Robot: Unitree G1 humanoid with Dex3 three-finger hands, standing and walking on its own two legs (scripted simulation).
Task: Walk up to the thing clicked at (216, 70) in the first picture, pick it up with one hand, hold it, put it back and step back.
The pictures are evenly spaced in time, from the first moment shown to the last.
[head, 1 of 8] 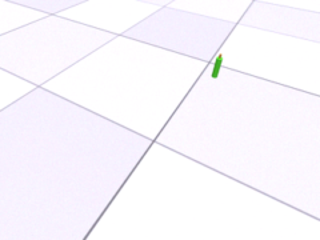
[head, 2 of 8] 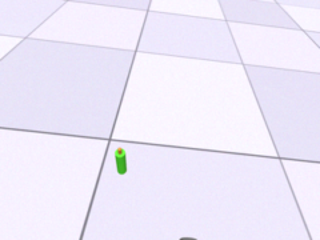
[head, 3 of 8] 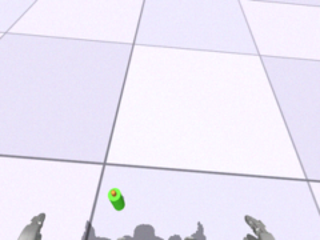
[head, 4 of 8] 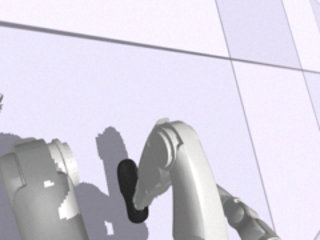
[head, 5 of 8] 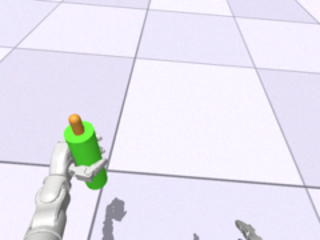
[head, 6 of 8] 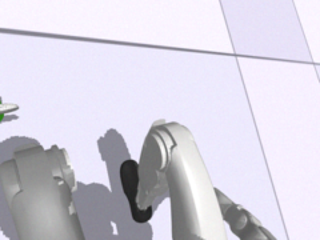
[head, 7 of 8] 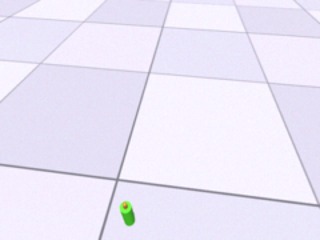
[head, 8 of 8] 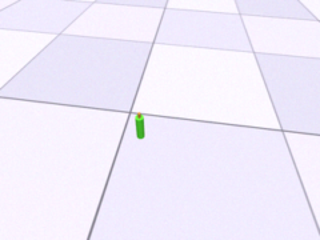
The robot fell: no
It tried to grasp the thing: yes
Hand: left
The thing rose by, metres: 0.65
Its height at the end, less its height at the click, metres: +0.00
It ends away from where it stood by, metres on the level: 0.01
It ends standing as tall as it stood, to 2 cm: yes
